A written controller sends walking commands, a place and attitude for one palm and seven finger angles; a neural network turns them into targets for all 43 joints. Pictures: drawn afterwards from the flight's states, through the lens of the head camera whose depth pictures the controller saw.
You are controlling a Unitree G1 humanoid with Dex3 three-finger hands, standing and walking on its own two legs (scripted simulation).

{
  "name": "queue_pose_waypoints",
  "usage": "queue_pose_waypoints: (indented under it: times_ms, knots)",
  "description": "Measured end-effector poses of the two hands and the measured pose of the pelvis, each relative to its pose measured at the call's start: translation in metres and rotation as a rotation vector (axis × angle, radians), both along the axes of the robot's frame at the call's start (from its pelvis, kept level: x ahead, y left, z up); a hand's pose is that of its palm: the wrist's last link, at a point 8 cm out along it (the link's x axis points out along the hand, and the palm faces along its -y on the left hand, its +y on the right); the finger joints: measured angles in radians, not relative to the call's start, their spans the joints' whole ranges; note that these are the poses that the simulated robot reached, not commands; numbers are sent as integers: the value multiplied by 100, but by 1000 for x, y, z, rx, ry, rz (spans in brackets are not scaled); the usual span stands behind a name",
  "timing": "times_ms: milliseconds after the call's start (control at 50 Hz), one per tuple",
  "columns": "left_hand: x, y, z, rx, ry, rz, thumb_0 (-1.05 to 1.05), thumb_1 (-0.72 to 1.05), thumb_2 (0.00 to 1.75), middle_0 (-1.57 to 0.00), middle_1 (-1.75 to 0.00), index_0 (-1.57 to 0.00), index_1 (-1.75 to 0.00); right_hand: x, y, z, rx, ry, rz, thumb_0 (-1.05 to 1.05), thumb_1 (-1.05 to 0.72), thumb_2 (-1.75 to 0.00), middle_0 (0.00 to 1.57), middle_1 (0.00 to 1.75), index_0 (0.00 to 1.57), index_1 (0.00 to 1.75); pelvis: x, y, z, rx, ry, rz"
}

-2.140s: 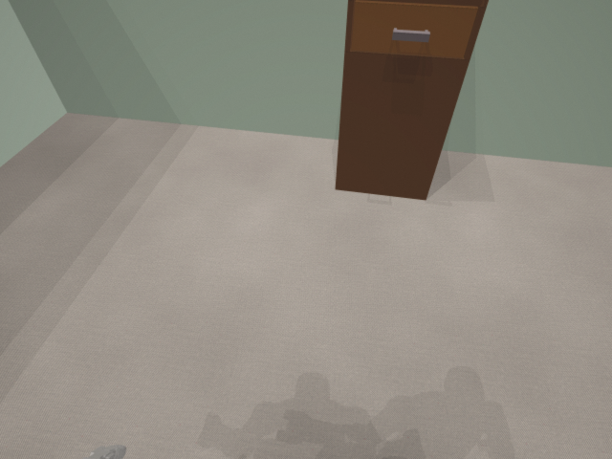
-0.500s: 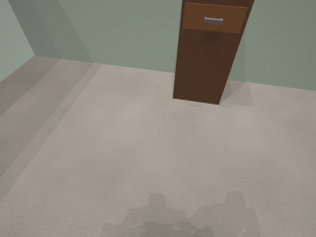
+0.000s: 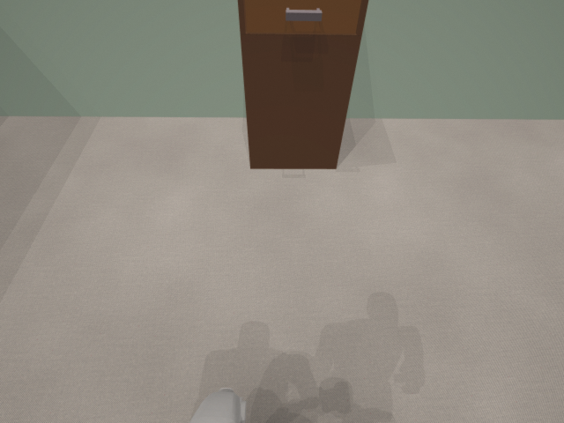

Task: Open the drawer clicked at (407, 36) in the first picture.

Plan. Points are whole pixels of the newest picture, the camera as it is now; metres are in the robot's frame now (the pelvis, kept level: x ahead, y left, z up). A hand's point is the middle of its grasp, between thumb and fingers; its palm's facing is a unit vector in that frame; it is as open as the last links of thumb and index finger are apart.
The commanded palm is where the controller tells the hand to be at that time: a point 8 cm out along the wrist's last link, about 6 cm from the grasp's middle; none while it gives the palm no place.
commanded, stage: walk to a spot facing it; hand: left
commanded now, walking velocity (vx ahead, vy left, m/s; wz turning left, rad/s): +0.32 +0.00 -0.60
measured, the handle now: (303, 12) +1.36 +0.07 +0.00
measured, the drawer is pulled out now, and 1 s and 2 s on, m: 0.00 0.00 0.00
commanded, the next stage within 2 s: turn to face it in 1.44 s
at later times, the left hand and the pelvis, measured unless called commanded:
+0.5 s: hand (202, 281) +0.38 +0.20 -0.15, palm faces -0.32 -0.92 -0.22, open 7.4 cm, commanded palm none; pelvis +0.18 +0.05 +0.00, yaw -20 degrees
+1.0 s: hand (263, 243) +0.50 +0.10 -0.18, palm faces -0.45 -0.87 -0.21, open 7.2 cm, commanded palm none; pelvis +0.37 -0.06 -0.01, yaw -32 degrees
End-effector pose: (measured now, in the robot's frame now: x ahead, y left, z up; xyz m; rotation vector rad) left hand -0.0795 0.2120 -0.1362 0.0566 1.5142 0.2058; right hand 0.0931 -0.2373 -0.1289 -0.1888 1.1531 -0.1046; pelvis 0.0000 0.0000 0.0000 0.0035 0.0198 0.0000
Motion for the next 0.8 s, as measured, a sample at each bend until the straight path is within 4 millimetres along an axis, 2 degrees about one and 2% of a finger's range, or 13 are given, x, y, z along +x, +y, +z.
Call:
queue_pose_waypoints:
  times_ms: [100, 140, 180, 240, 340, 400, 460, 540, 620, 660, 700, 740, 800]
  knots:
    - [41, 34, -9, 3, 24, -24, 1, 90, 90, -21, -30, -20, -30, 74, 30, 9, 2, -123, 3, 1, -90, -89, 19, 30, 20, 30, 40, 25, -6, -9, 3, -55]
    - [67, 54, -21, 9, 19, -41, 1, 90, 90, -21, -30, -20, -30, 99, 40, 7, -15, -178, -4, 1, -90, -89, 20, 30, 20, 30, 59, 37, -16, -19, 0, -87]
    - [100, 74, -30, 16, 7, -76, 1, 90, 90, -21, -30, -20, -30, 111, 47, 6, -34, -216, -28, 0, -90, -89, 20, 30, 20, 30, 73, 47, -23, -21, -12, -125]
    - [167, 96, -30, 35, -59, -162, 1, 91, 90, -20, -29, -20, -30, 103, 52, 10, -39, -199, -100, 0, -90, -89, 20, 30, 20, 30, 93, 53, -18, -19, -26, -182]
    - [297, 103, -8, 50, -248, -293, 1, 91, 90, -20, -29, -19, -30, 56, 55, 10, -48, -55, -264, 0, -91, -89, 20, 30, 20, 30, 126, 58, -3, -17, -22, -252]
    - [367, 89, 5, 44, -336, -376, 1, 91, 90, -20, -29, -19, -30, 23, 50, 8, -62, 41, -359, -1, -93, -89, 20, 30, 20, 30, 146, 57, 1, -12, -18, -293]
    - [429, 63, 14, 26, -398, -459, 1, 91, 90, -19, -29, -19, -30, -8, 50, 6, -57, 146, -439, -1, -92, -89, 20, 30, 20, 30, 167, 52, 2, -7, -17, -329]
    - [500, 11, 19, -12, -449, -573, 1, 91, 90, -19, -29, -19, -30, -39, 56, 2, -25, 278, -537, 0, -92, -89, 19, 30, 20, 30, 197, 37, -1, -3, -17, -378]
    - [559, -54, 13, -54, -485, -679, 1, 91, 90, -19, -29, -19, -30, -53, 62, -7, 34, 388, -621, 0, -91, -89, 19, 30, 20, 30, 229, 10, -11, -4, -12, -424]
    - [582, -85, 6, -72, -521, -715, 1, 91, 90, -20, -29, -19, -30, -52, 60, -16, 71, 431, -650, 0, -91, -89, 19, 30, 20, 30, 245, -9, -22, -3, -15, -439]
    - [594, -106, -1, -83, -543, -722, 0, 91, 90, -20, -29, -19, -30, -40, 52, -23, 94, 446, -671, 0, -91, -89, 19, 30, 20, 30, 257, -23, -28, -3, -23, -457]
    - [593, -115, -3, -88, -514, -722, 0, 91, 90, -20, -29, -20, -30, -14, 37, -26, 92, 407, -681, 1, -91, -89, 19, 30, 20, 30, 269, -32, -25, -10, -32, -474]
    - [584, -116, -4, -77, -423, -721, 0, 91, 90, -20, -29, -20, -30, 42, 8, -24, 68, 283, -674, 1, -91, -89, 19, 30, 20, 30, 289, -42, -15, -20, -32, -503]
